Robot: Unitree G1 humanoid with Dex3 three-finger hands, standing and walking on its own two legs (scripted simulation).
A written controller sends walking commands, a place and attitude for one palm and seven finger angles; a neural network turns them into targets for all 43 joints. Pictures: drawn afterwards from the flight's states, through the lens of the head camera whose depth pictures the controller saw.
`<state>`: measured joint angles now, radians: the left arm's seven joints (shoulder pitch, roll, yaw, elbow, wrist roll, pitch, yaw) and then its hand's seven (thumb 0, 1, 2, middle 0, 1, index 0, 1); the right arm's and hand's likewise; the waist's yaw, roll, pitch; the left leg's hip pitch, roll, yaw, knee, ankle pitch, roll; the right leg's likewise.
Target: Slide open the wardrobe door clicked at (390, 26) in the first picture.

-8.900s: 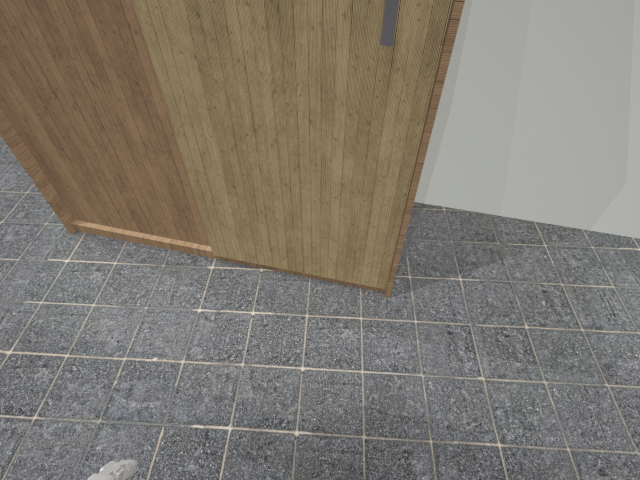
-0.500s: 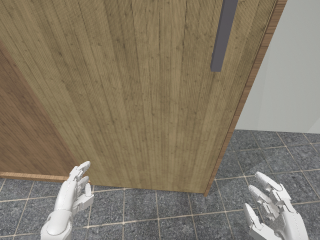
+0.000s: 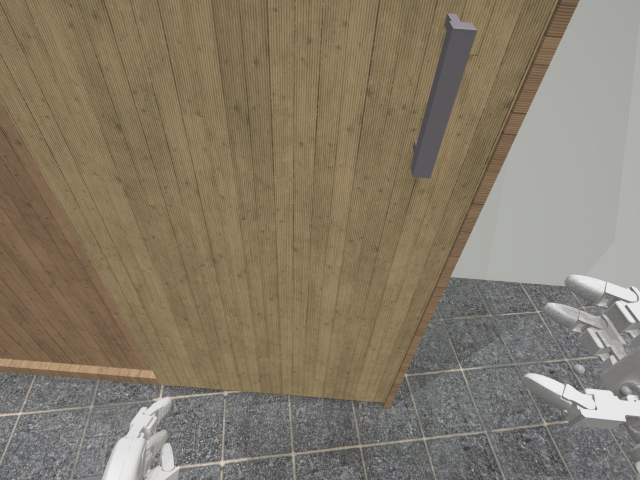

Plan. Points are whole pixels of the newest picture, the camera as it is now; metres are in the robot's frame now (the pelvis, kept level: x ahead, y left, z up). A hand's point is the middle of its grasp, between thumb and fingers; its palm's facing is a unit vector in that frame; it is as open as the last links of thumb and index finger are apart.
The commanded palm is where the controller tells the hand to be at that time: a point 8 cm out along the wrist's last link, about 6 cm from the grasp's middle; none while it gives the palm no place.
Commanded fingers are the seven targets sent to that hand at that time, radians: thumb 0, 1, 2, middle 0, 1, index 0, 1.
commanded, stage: raise the hand with hooked fingers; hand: right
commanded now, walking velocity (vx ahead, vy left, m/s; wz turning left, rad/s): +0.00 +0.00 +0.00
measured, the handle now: (435, 100) +0.49 -0.11 +0.27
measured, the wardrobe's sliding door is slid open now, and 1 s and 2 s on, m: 0.00 0.00 0.00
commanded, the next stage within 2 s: move the hooked fingers beside the handle in 1.16 s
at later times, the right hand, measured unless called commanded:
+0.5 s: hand out of the picture +0.24 -0.29 +0.25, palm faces +0.13 +0.98 -0.13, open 13.9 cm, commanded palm +0.21 -0.33 +0.26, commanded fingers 0.00 0.50 -0.30 0.30 1.20 0.30 1.20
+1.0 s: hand out of the picture +0.27 -0.29 +0.27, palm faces +0.12 +0.99 -0.12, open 13.9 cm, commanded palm +0.23 -0.33 +0.29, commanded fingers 0.00 0.50 -0.30 0.30 1.20 0.30 1.20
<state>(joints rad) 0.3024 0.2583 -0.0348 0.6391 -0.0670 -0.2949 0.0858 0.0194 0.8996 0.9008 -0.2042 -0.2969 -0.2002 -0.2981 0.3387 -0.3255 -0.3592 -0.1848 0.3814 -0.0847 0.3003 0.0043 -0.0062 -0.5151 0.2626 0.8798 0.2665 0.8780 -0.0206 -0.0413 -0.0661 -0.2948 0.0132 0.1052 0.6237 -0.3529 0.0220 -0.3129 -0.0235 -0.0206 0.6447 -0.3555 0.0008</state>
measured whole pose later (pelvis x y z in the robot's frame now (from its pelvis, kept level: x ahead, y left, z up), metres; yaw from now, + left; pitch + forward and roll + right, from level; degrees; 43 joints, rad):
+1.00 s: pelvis -0.01 -0.01 +0.01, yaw -1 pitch -4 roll +0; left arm 0.19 0.29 -0.09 0.62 -0.11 -0.20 0.10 0.02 0.90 0.90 -0.20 -0.30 -0.20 -0.30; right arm -0.27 -0.56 -0.52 -0.02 0.33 0.45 0.40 -0.01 0.50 -0.30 0.30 1.20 0.31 1.20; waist -0.05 -0.05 -0.03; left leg -0.15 0.03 0.11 0.49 -0.28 0.01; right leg -0.16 0.00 -0.02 0.49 -0.27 -0.01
